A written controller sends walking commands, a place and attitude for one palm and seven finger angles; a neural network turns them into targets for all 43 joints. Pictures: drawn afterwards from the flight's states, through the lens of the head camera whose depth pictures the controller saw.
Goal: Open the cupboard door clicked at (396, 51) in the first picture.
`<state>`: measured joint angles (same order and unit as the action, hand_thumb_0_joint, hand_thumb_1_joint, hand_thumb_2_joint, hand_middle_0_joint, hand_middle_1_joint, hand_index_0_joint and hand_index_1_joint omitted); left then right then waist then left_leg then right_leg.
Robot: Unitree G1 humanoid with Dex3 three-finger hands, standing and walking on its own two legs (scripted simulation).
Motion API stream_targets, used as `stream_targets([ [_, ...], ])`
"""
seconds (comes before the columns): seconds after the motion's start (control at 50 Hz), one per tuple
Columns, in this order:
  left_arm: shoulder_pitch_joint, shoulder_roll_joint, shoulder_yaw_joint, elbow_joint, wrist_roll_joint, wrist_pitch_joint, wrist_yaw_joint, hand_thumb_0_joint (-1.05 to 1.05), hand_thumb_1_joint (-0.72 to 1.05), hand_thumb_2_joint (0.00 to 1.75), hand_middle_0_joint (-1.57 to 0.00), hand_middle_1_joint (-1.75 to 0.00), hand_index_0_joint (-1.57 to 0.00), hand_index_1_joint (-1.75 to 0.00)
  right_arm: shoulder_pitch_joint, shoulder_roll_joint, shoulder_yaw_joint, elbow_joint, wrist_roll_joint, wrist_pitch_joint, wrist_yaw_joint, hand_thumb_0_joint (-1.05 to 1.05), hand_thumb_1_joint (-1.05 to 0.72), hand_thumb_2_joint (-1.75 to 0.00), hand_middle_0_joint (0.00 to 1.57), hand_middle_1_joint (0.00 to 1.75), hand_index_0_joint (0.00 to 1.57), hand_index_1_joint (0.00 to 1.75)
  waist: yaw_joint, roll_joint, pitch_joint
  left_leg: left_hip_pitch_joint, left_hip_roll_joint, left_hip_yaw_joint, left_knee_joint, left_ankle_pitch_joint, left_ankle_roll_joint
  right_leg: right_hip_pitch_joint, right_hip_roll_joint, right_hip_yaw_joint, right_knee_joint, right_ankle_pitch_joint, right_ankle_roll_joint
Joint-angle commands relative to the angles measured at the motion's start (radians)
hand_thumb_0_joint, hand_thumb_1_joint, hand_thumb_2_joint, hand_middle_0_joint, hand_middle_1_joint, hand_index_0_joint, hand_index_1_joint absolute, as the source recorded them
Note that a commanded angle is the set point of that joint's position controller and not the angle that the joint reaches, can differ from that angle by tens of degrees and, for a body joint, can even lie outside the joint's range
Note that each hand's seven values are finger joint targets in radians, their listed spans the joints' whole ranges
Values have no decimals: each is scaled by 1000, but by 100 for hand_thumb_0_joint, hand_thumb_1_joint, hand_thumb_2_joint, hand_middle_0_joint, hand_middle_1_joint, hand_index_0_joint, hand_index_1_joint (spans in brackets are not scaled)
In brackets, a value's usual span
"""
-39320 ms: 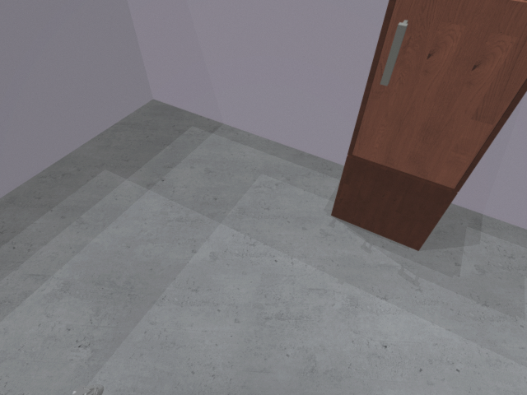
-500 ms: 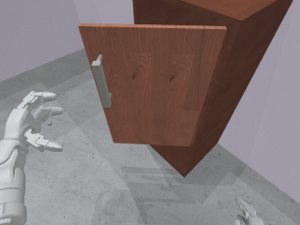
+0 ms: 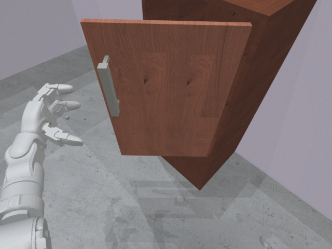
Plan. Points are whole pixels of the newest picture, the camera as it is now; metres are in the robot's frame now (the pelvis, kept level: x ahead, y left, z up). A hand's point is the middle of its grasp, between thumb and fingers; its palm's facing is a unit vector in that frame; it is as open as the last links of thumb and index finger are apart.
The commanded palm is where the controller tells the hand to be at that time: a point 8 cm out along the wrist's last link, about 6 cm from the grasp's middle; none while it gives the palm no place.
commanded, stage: move the hooked fingers beside the handle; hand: left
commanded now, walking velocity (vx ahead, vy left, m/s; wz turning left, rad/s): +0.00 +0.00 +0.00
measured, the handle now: (111, 87) +0.52 +0.16 +0.09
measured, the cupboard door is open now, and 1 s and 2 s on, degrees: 44 44 44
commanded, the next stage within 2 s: slide the fingers in behind the handle in 1.42 s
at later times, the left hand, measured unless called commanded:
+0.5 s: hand (79, 100) +0.45 +0.23 +0.11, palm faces +0.02 -1.00 +0.00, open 14.0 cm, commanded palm +0.44 +0.28 +0.10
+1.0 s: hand (83, 96) +0.47 +0.23 +0.10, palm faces +0.02 -1.00 +0.00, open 14.0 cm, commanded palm +0.45 +0.28 +0.10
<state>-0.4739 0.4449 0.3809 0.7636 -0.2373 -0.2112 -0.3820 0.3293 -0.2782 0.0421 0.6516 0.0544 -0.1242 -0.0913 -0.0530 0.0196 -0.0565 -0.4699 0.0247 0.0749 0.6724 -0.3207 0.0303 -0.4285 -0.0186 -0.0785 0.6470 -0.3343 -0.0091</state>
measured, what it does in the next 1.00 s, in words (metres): stands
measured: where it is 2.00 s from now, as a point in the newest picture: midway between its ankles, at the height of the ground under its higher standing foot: outside the picture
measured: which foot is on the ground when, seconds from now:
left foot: down 0.00-1.00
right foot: down 0.00-1.00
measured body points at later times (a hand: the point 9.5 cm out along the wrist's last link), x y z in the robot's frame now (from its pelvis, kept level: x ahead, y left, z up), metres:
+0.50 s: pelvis +0.00 +0.00 -0.01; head +0.07 +0.01 +0.44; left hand +0.45 +0.28 +0.11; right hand +0.04 -0.27 -0.12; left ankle +0.01 +0.10 -0.72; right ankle -0.01 -0.11 -0.72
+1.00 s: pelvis +0.01 +0.00 -0.01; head +0.09 +0.01 +0.43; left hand +0.47 +0.28 +0.10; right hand +0.02 -0.27 -0.12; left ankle +0.01 +0.10 -0.72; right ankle -0.01 -0.11 -0.72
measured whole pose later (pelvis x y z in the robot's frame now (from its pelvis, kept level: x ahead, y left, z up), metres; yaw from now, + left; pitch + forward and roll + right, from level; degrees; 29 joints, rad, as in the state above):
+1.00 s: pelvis +0.01 +0.00 -0.01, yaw -2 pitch +13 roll -2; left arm -0.73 0.54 0.44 1.05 -0.17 -0.30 -0.36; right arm 0.40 -0.28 0.03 0.65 0.04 0.04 -0.06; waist -0.12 0.01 -0.08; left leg -0.63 0.06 0.08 0.77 -0.37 0.03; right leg -0.58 0.01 -0.07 0.71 -0.36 -0.01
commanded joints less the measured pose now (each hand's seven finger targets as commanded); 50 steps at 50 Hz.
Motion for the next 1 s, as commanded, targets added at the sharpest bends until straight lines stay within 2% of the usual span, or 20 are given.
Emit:
stream_targets([
  [0.0, -428, 283, 57, -128, -7, -65, 13, 0, -50, 30, -30, -120, -30, -120, 17, -163, -59, -102, -2, -24, -7, 0, -90, -90, 20, 30, 20, 30, -9, 24, -242, 192, -5, -99, -82, 228, 0, 7, 28, 37, -74, 242, -13],
  [0.14, -549, 309, 55, -94, 15, -117, 19, 0, -50, 30, -30, -120, -30, -120, 48, -165, -62, -89, -10, -1, -1, 0, -90, -90, 20, 30, 20, 30, -13, 108, -345, 253, -3, -110, -53, 293, -8, -7, 30, 41, -49, 268, -21],
  [0.16, -542, 309, 55, -71, 13, -120, 18, 0, -50, 30, -30, -120, -30, -120, 58, -166, -64, -83, -12, 5, 0, 0, -90, -90, 20, 30, 20, 30, -21, 58, -343, 248, 2, -110, -47, 309, -3, -2, 32, 38, -48, 283, -18],
  [0.26, -573, 304, 46, 37, 19, -110, 9, 0, -50, 30, -30, -120, -30, -120, 71, -172, -64, -79, -10, 30, 5, 0, -90, -90, 20, 30, 20, 30, -32, 32, -280, 179, -3, -99, -41, 264, 2, -28, 32, 39, -47, 271, -15],
  [0.34, -678, 321, 39, 73, 34, -126, 13, 0, -50, 30, -30, -120, -30, -120, 89, -177, -64, -73, -15, 43, 6, 0, -90, -90, 20, 30, 20, 30, -52, 54, -297, 160, -5, -102, -33, 220, 2, -61, 32, 45, -40, 234, -12],
  [0.36, -700, 361, 62, 70, 39, -138, 20, 0, -50, 30, -30, -120, -30, -120, 99, -181, -66, -66, -15, 49, 5, 0, -90, -90, 20, 30, 20, 30, -51, 49, -311, 163, -1, -100, -22, 241, 4, -54, 33, 47, -35, 247, -15],
  [0.42, -755, 348, 48, 85, 46, -155, 22, 0, -50, 30, -30, -120, -30, -120, 114, -178, -66, -55, -19, 54, 8, 0, -90, -90, 20, 30, 20, 30, -66, 102, -359, 196, -2, -106, -7, 263, -1, -80, 36, 50, -25, 254, -12],
  [0.46, -761, 392, 74, 147, 48, -152, 23, 0, -50, 30, -30, -120, -30, -120, 133, -188, -64, -44, -22, 66, 7, 0, -90, -90, 20, 30, 20, 30, -73, 20, -344, 143, 2, -106, 0, 252, 7, -67, 38, 50, -22, 259, -9],
  [0.52, -818, 401, 56, 185, 71, -143, 17, 0, -50, 30, -30, -120, -30, -120, 145, -189, -62, -44, -22, 77, 9, 0, -90, -90, 20, 30, 20, 30, -88, 83, -337, 118, -3, -100, 10, 237, 6, -95, 37, 55, -14, 256, -7],
  [0.58, -794, 463, 113, 168, 78, -158, 19, 0, -50, 30, -30, -120, -30, -120, 168, -191, -67, -52, -30, 91, 13, 0, -90, -90, 20, 30, 20, 30, -63, 96, -442, 159, -1, -105, 30, 330, 4, -59, 43, 56, 9, 321, -9],
  [0.6, -794, 431, 90, 160, 76, -160, 15, 0, -50, 30, -30, -120, -30, -120, 169, -186, -68, -56, -29, 95, 16, 0, -90, -90, 20, 30, 20, 30, -69, 121, -455, 175, 1, -102, 33, 352, 2, -68, 43, 55, 10, 332, -8],
  [0.66, -685, 442, 120, 191, 61, -151, 5, 0, -50, 30, -30, -120, -30, -120, 182, -189, -74, -67, -29, 112, 22, 0, -90, -90, 20, 30, 20, 30, -50, 51, -441, 136, 3, -89, 40, 382, 8, -28, 49, 50, 14, 379, -8],
  [0.74, -656, 420, 104, 174, 61, -132, -5, 0, -50, 30, -30, -120, -30, -120, 175, -185, -74, -90, -24, 130, 26, 0, -90, -90, 20, 30, 20, 30, -48, 59, -378, 93, 2, -76, 24, 323, 11, -47, 50, 51, 2, 344, -4],
  [0.76, -684, 405, 90, 136, 54, -139, -5, 0, -50, 30, -30, -120, -30, -120, 173, -184, -75, -95, -24, 132, 25, 0, -90, -90, 20, 30, 20, 30, -56, 75, -390, 116, 3, -72, 29, 343, 14, -46, 51, 51, 5, 358, -6],
  [0.78, -689, 451, 130, 113, 56, -145, 1, 0, -50, 30, -30, -120, -30, -120, 179, -187, -77, -95, -26, 134, 25, 0, -90, -90, 20, 30, 20, 30, -43, 80, -414, 125, 2, -77, 28, 343, 12, -36, 55, 54, 6, 354, -6],
  [0.86, -714, 433, 123, 46, 49, -171, 17, 0, -50, 30, -30, -120, -30, -120, 175, -180, -81, -87, -25, 133, 22, 0, -90, -90, 20, 30, 20, 30, -55, 98, -435, 176, 8, -84, 36, 374, 13, -50, 59, 51, 7, 355, -9],
  [0.9, -705, 397, 97, 33, 56, -170, 19, 0, -50, 30, -30, -120, -30, -120, 168, -172, -79, -83, -23, 132, 25, 0, -90, -90, 20, 30, 20, 30, -57, 158, -445, 218, 9, -90, 36, 403, 5, -73, 58, 50, 7, 355, -10],
  [0.92, -709, 360, 72, 43, 51, -163, 18, 0, -50, 30, -30, -120, -30, -120, 161, -168, -78, -77, -22, 130, 27, 0, -90, -90, 20, 30, 20, 30, -65, 147, -416, 214, 11, -90, 36, 389, 5, -87, 59, 46, 2, 345, -8],
  [0.94, -681, 375, 91, 79, 48, -152, 19, 0, -50, 30, -30, -120, -30, -120, 163, -174, -79, -75, -21, 130, 27, 0, -90, -90, 20, 30, 20, 30, -59, 88, -394, 177, 10, -90, 32, 357, 7, -74, 59, 45, -3, 334, -7],
  [0.98, -676, 402, 101, 118, 50, -136, 14, 0, -50, 30, -30, -120, -30, -120, 160, -179, -72, -77, -19, 133, 22, 0, -90, -90, 20, 30, 20, 30, -61, 67, -367, 138, 6, -81, 26, 336, 13, -58, 58, 49, -2, 343, -7],
])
